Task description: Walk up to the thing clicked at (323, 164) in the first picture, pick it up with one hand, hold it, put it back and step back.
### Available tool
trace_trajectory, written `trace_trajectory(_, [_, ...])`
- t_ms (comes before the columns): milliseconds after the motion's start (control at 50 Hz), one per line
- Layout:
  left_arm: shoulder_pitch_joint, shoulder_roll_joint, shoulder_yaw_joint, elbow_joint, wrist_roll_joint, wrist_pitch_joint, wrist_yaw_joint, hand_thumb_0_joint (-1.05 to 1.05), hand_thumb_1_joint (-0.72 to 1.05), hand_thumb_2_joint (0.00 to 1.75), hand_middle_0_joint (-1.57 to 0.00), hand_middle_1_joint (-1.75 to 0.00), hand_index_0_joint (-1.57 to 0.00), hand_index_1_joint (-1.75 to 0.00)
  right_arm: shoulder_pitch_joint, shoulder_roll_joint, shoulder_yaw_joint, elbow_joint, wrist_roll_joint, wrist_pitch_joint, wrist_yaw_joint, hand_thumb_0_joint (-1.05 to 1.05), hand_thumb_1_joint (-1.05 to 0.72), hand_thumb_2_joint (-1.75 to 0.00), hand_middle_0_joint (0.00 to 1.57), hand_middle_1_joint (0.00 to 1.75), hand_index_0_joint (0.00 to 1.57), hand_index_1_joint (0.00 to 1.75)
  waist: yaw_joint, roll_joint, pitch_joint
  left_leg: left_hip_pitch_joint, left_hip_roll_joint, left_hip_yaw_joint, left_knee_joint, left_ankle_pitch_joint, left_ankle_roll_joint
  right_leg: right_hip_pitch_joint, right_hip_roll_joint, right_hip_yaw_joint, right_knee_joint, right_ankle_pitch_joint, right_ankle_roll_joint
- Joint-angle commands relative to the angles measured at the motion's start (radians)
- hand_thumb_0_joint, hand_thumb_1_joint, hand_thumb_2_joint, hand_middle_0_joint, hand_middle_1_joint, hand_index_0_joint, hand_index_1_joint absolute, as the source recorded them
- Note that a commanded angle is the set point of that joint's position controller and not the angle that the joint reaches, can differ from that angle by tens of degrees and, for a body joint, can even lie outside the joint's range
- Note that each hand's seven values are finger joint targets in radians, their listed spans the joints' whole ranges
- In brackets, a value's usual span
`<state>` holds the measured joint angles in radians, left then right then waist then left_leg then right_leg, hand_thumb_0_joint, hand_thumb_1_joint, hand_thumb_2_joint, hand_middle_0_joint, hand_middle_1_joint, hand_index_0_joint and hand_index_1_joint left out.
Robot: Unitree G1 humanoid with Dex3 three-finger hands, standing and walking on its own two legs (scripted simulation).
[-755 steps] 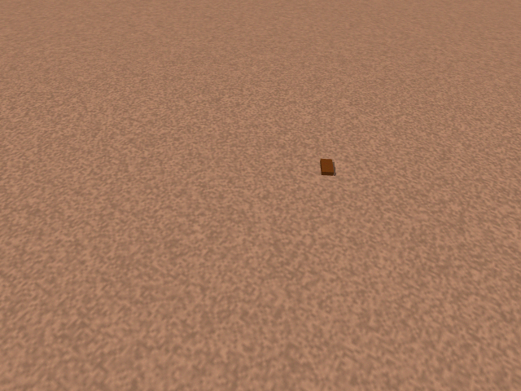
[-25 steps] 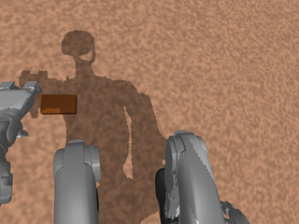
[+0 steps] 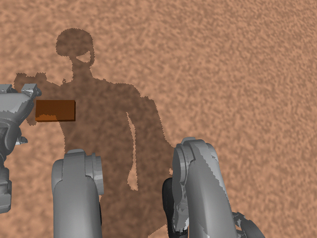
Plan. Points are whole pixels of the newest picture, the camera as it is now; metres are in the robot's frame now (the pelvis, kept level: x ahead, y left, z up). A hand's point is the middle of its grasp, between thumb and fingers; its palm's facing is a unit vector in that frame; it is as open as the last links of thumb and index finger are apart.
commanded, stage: rise first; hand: left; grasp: from above
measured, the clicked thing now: (56, 110) +0.46 +0.25 -0.30
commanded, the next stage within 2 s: approach in 1.26 s
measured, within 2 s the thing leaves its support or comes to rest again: neither
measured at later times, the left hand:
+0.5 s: hand (26, 114) +0.42 +0.29 -0.19, palm faces -0.46 -0.05 -0.88, open 13.6 cm
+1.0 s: hand (23, 113) +0.42 +0.29 -0.17, palm faces -0.47 -0.05 -0.88, open 13.7 cm
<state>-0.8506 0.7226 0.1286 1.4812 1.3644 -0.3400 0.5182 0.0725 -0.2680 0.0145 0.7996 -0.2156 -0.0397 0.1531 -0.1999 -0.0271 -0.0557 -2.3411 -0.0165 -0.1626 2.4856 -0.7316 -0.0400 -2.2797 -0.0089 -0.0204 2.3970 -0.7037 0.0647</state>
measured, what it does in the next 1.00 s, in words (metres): stands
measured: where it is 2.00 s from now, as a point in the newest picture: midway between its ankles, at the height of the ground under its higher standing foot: (135, 231)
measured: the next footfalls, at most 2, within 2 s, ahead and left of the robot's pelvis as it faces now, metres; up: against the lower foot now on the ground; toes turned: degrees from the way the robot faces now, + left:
none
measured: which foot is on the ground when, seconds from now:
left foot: down 0.00-1.00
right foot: down 0.00-1.00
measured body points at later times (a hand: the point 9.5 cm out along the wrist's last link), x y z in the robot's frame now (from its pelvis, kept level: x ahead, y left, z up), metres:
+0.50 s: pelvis +0.00 +0.00 +0.00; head +0.23 +0.07 +0.38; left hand +0.44 +0.29 -0.14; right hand +0.06 -0.28 -0.11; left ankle +0.06 +0.13 -0.28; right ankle +0.09 -0.14 -0.28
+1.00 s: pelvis +0.00 +0.00 +0.00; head +0.22 +0.07 +0.38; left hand +0.44 +0.29 -0.12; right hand +0.06 -0.28 -0.10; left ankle +0.06 +0.13 -0.28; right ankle +0.09 -0.14 -0.28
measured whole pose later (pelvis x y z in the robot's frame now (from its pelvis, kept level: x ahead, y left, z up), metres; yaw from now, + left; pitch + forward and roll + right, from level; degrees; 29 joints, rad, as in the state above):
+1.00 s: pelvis +0.00 +0.00 +0.00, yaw +0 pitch +33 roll -8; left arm -0.89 0.74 0.10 1.49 1.34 -0.30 0.46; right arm 0.11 -0.28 0.05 0.78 -0.21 -0.05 0.16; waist -0.23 -0.01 -0.05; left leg -2.34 -0.02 -0.17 2.47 -0.71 -0.04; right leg -2.27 -0.01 -0.03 2.38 -0.68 0.06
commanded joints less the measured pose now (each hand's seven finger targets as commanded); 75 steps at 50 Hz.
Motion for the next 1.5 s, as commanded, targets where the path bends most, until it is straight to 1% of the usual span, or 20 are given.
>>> trace_trajectory(0, [-0.269,0.258,0.035,-0.117,-0.015,0.011,0.044,0.0,-0.44,0.95,-0.2,-0.86,-0.18,-0.88,0.182,-0.247,-0.071,-0.011,-0.002,-0.006,-0.01,0.0,-0.91,-0.9,0.2,0.3,0.2,0.3,-0.003,0.285,-0.653,0.505,-0.02,0.137,-0.269,0.213,0.069,0.304,0.027,-0.125,-0.231,0.225,-0.087])
trace_trajectory(80, [-0.293,0.219,0.004,-0.075,-0.021,0.023,0.04,0.0,-0.44,0.95,-0.18,-0.88,-0.17,-0.9,0.181,-0.247,-0.064,-0.008,-0.007,-0.014,-0.007,0.0,-0.9,-0.9,0.2,0.3,0.2,0.3,-0.033,0.267,-0.622,0.496,-0.016,0.128,-0.259,0.202,0.07,0.278,0.03,-0.134,-0.22,0.225,-0.086])
trace_trajectory(120, [-0.298,0.259,0.032,-0.11,-0.02,0.022,0.044,0.0,-0.44,0.95,-0.19,-0.87,-0.18,-0.88,0.187,-0.253,-0.063,-0.01,-0.006,-0.012,-0.011,0.0,-0.9,-0.9,0.2,0.3,0.2,0.3,-0.008,0.281,-0.665,0.508,-0.02,0.131,-0.27,0.21,0.068,0.303,0.03,-0.131,-0.23,0.226,-0.088])
trace_trajectory(220, [-0.311,0.23,0.0,-0.086,-0.025,0.028,0.033,0.0,-0.46,0.96,-0.18,-0.89,-0.16,-0.91,0.188,-0.249,-0.053,-0.008,-0.01,-0.017,-0.007,0.0,-0.91,-0.9,0.2,0.3,0.2,0.3,-0.032,0.293,-0.637,0.505,-0.018,0.13,-0.258,0.221,0.068,0.297,0.031,-0.132,-0.226,0.247,-0.086])
trace_trajectory(300, [-0.297,0.272,0.032,-0.109,-0.031,0.027,0.031,0.0,-0.47,0.97,-0.17,-0.9,-0.15,-0.92,0.199,-0.258,-0.053,-0.012,-0.009,-0.017,-0.005,0.0,-0.91,-0.9,0.2,0.3,0.2,0.3,-0.017,0.287,-0.662,0.498,-0.017,0.13,-0.259,0.22,0.068,0.321,0.031,-0.131,-0.226,0.245,-0.087])
trace_trajectory(360, [-0.323,0.229,0.005,-0.085,-0.027,0.031,0.027,0.0,-0.46,0.97,-0.17,-0.9,-0.16,-0.91,0.205,-0.255,-0.047,-0.012,-0.015,-0.018,-0.001,0.0,-0.91,-0.9,0.2,0.3,0.2,0.3,-0.048,0.285,-0.644,0.51,-0.016,0.125,-0.26,0.221,0.066,0.304,0.032,-0.14,-0.223,0.247,-0.085])
trace_trajectory(420, [-0.296,0.265,0.026,-0.094,-0.028,0.035,0.03,0.0,-0.49,0.99,-0.16,-0.89,-0.14,-0.92,0.209,-0.26,-0.047,-0.014,-0.009,-0.016,-0.003,0.0,-0.91,-0.9,0.2,0.3,0.2,0.3,-0.019,0.313,-0.673,0.528,-0.016,0.128,-0.264,0.242,0.063,0.318,0.031,-0.137,-0.22,0.262,-0.089])
trace_trajectory(480, [-0.321,0.219,-0.014,-0.048,-0.028,0.039,0.022,0.0,-0.49,0.99,-0.15,-0.91,-0.14,-0.93,0.206,-0.251,-0.037,-0.011,-0.015,-0.021,0.004,0.0,-0.91,-0.9,0.2,0.3,0.2,0.3,-0.06,0.263,-0.607,0.466,-0.015,0.126,-0.25,0.2,0.07,0.309,0.036,-0.137,-0.228,0.241,-0.087])
trace_trajectory(540, [-0.311,0.304,0.045,-0.127,-0.035,0.039,0.028,0.0,-0.51,1.0,-0.15,-0.91,-0.13,-0.93,0.21,-0.264,-0.042,-0.022,-0.004,-0.022,-0.003,0.0,-0.91,-0.9,0.2,0.3,0.2,0.3,-0.008,0.326,-0.679,0.515,-0.017,0.13,-0.273,0.212,0.064,0.322,0.031,-0.134,-0.228,0.234,-0.093])
trace_trajectory(600, [-0.338,0.211,-0.02,-0.06,-0.026,0.048,0.018,0.0,-0.49,0.99,-0.15,-0.91,-0.14,-0.93,0.212,-0.256,-0.036,-0.015,-0.009,-0.022,0.003,0.0,-0.91,-0.9,0.2,0.3,0.2,0.3,-0.066,0.289,-0.621,0.498,-0.014,0.123,-0.265,0.208,0.064,0.296,0.037,-0.143,-0.226,0.242,-0.09])
trace_trajectory(680, [-0.321,0.264,0.015,-0.095,-0.033,0.047,0.016,0.0,-0.5,1.0,-0.16,-0.9,-0.14,-0.92,0.217,-0.263,-0.038,-0.021,-0.005,-0.024,-0.001,0.0,-0.91,-0.9,0.2,0.3,0.2,0.3,-0.033,0.316,-0.639,0.499,-0.018,0.129,-0.276,0.213,0.064,0.319,0.032,-0.138,-0.235,0.242,-0.09])
trace_trajectory(760, [-0.329,0.247,0.001,-0.076,-0.045,0.05,0.003,0.0,-0.49,0.99,-0.16,-0.9,-0.14,-0.92,0.22,-0.259,-0.036,-0.023,-0.001,-0.027,0.001,0.0,-0.91,-0.9,0.2,0.3,0.2,0.3,-0.046,0.291,-0.63,0.491,-0.015,0.127,-0.27,0.213,0.066,0.315,0.032,-0.138,-0.232,0.246,-0.09])
trace_trajectory(940, [-0.33,0.266,0.008,-0.132,-0.04,0.033,-0.013,0.0,-0.48,0.97,-0.18,-0.89,-0.16,-0.91,0.224,-0.259,-0.043,-0.027,0.009,-0.02,-0.01,0.0,-0.91,-0.9,0.2,0.3,0.2,0.3,-0.025,0.295,-0.656,0.497,-0.019,0.13,-0.278,0.203,0.066,0.335,0.031,-0.13,-0.251,0.23,-0.091])
trace_trajectory(1020, [-0.351,0.232,-0.013,-0.114,-0.044,0.029,-0.015,0.0,-0.45,0.95,-0.2,-0.87,-0.18,-0.89,0.222,-0.256,-0.04,-0.023,0.006,-0.021,-0.009,0.0,-0.9,-0.9,0.2,0.3,0.2,0.3,-0.049,0.267,-0.626,0.476,-0.019,0.128,-0.28,0.188,0.068,0.327,0.033,-0.133,-0.261,0.22,-0.088])
trace_trajectory(1060, [-0.357,0.264,-0.005,-0.145,-0.04,0.027,-0.012,0.0,-0.46,0.97,-0.19,-0.86,-0.17,-0.89,0.221,-0.259,-0.041,-0.023,0.013,-0.019,-0.013,0.0,-0.91,-0.9,0.2,0.3,0.2,0.3,-0.023,0.305,-0.676,0.508,-0.02,0.128,-0.284,0.209,0.064,0.33,0.032,-0.128,-0.254,0.234,-0.094])
trace_trajectory(1120, [-0.349,0.211,-0.03,-0.069,-0.037,0.034,-0.012,0.0,-0.43,0.93,-0.21,-0.85,-0.19,-0.87,0.225,-0.258,-0.039,-0.015,0.006,-0.026,-0.007,0.0,-0.9,-0.9,0.2,0.3,0.2,0.3,-0.062,0.267,-0.598,0.492,-0.017,0.121,-0.288,0.184,0.063,0.291,0.033,-0.144,-0.251,0.212,-0.091])
trace_trajectory(1200, [-0.337,0.269,0.002,-0.129,-0.028,0.034,-0.001,0.0,-0.42,0.92,-0.22,-0.85,-0.2,-0.87,0.219,-0.261,-0.044,-0.024,0.014,-0.031,-0.007,0.0,-0.91,-0.9,0.2,0.3,0.2,0.3,-0.016,0.345,-0.675,0.557,-0.016,0.127,-0.298,0.225,0.054,0.307,0.03,-0.138,-0.237,0.241,-0.097])
trace_trajectory(1260, [-0.345,0.214,-0.022,-0.082,-0.035,0.045,-0.003,0.0,-0.4,0.91,-0.22,-0.84,-0.21,-0.86,0.221,-0.256,-0.04,-0.025,0.009,-0.029,-0.002,0.0,-0.9,-0.9,0.2,0.3,0.2,0.3,-0.054,0.3,-0.629,0.521,-0.017,0.127,-0.29,0.212,0.06,0.297,0.029,-0.141,-0.242,0.24,-0.091])
trace_trajectory(1360, [-0.333,0.259,-0.005,-0.068,-0.037,0.04,-0.008,0.0,-0.4,0.91,-0.23,-0.85,-0.21,-0.87,0.212,-0.262,-0.037,-0.028,0.012,-0.035,-0.004,0.0,-0.9,-0.9,0.2,0.3,0.2,0.3,-0.035,0.272,-0.627,0.482,-0.019,0.126,-0.288,0.173,0.068,0.302,0.032,-0.135,-0.258,0.202,-0.093])
trace_trajectory(1480, [-0.448,0.148,-0.081,-0.1,-0.042,0.02,-0.002,0.0,-0.39,0.9,-0.19,-0.93,-0.2,-0.92,0.243,-0.259,-0.028,-0.018,0.002,-0.046,0.002,0.0,-0.9,-0.89,0.2,0.3,0.2,0.3,-0.105,0.305,-0.628,0.51,-0.014,0.113,-0.28,0.184,0.06,0.292,0.034,-0.151,-0.247,0.221,-0.09])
